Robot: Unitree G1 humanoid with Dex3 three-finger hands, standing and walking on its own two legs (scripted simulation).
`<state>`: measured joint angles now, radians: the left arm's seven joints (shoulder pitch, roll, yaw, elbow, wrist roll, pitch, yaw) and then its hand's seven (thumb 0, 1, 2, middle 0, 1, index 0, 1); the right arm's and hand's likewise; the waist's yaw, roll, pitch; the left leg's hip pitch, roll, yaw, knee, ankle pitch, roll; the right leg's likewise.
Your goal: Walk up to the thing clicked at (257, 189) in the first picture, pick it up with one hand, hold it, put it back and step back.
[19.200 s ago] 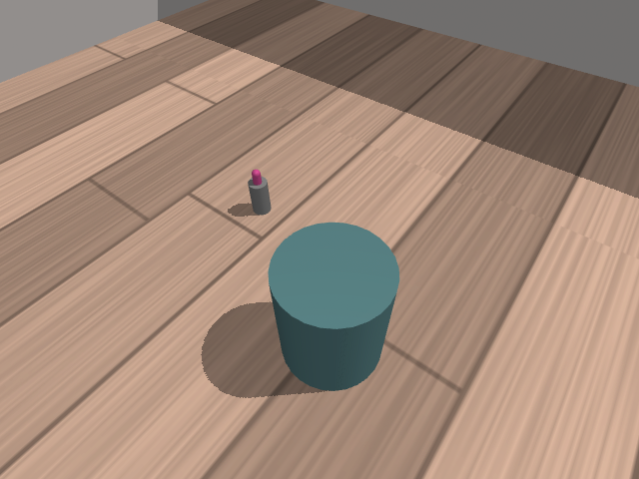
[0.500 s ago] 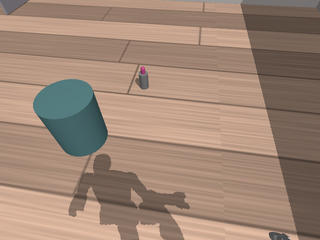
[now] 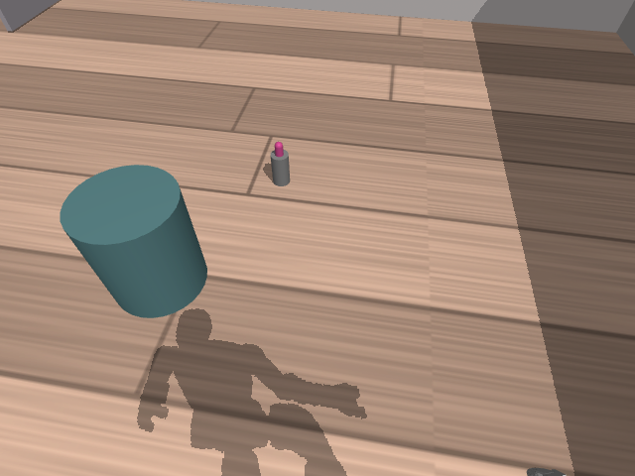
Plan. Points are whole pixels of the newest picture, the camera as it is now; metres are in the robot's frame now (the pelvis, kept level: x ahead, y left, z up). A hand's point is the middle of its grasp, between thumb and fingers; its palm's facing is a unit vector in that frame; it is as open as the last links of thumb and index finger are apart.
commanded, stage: stand
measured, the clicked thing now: (280, 162) +1.50 +0.18 -0.67
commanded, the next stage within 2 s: none
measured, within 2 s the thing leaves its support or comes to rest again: neither
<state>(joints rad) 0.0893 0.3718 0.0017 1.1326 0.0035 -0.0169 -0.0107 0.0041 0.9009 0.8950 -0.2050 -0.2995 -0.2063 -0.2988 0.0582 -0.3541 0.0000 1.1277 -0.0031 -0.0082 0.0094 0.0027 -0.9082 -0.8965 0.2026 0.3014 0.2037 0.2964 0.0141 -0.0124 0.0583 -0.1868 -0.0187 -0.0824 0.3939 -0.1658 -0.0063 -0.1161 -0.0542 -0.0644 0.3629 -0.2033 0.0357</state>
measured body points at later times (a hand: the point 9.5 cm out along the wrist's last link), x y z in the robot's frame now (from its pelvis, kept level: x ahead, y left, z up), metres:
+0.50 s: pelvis +0.00 -0.01 +0.00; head +0.01 -0.01 +0.45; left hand +0.09 +0.29 -0.13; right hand +0.08 -0.31 -0.13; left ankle +0.03 +0.12 -0.74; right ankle +0.00 -0.14 -0.74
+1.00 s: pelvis +0.01 -0.02 +0.00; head +0.02 -0.02 +0.45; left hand +0.09 +0.28 -0.13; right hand +0.07 -0.32 -0.13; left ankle +0.03 +0.12 -0.74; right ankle +0.00 -0.14 -0.74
